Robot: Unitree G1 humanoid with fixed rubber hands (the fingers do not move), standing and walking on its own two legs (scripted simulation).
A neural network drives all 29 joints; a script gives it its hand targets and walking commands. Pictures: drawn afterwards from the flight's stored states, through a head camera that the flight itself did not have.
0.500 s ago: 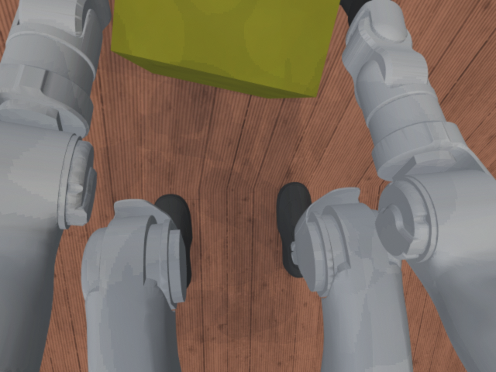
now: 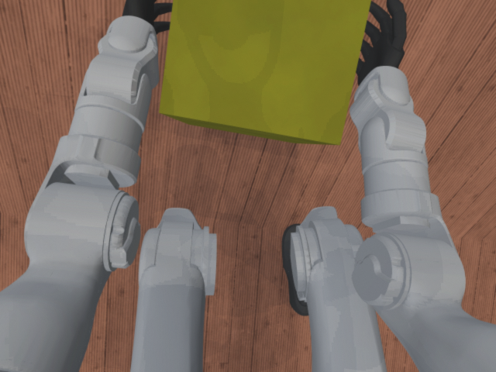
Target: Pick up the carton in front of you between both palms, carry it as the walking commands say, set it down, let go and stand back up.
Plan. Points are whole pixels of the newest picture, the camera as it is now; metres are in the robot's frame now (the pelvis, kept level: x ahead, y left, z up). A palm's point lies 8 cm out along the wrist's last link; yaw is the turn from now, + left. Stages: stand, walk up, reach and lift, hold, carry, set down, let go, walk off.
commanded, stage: reach and lift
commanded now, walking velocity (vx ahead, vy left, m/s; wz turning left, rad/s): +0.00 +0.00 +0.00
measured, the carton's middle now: (257, 65) +0.53 +0.01 -0.19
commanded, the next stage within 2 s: none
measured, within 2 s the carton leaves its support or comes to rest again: neither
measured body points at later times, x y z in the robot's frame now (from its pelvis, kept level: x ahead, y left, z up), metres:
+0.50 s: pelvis +0.00 -0.01 +0.12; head +0.26 +0.03 +0.49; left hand +0.51 +0.16 +0.05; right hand +0.50 -0.14 +0.06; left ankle +0.10 +0.12 -0.35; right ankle +0.11 -0.14 -0.35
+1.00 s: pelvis +0.05 -0.01 +0.26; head +0.20 +0.01 +0.68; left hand +0.46 +0.16 +0.21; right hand +0.46 -0.14 +0.22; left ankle +0.10 +0.12 -0.35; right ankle +0.11 -0.14 -0.35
